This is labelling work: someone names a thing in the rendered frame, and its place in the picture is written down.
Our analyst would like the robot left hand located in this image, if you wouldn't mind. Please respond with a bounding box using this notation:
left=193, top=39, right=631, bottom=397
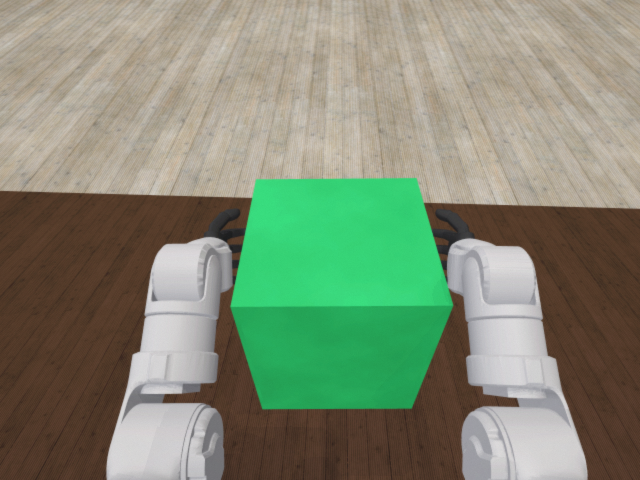
left=203, top=208, right=246, bottom=284

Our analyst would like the carton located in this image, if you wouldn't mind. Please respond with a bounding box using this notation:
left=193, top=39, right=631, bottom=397
left=230, top=178, right=453, bottom=409

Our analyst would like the robot left upper arm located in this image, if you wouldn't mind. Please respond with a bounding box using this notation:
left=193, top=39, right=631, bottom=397
left=108, top=403, right=224, bottom=480

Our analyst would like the robot right hand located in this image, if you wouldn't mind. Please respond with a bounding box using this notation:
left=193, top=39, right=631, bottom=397
left=431, top=209, right=475, bottom=283

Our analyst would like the robot right upper arm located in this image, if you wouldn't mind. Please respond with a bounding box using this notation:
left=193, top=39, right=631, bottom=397
left=461, top=406, right=587, bottom=480

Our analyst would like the robot left forearm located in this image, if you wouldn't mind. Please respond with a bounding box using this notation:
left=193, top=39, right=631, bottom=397
left=106, top=237, right=233, bottom=480

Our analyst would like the robot right forearm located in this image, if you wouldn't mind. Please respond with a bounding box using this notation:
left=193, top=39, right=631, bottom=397
left=447, top=239, right=588, bottom=476

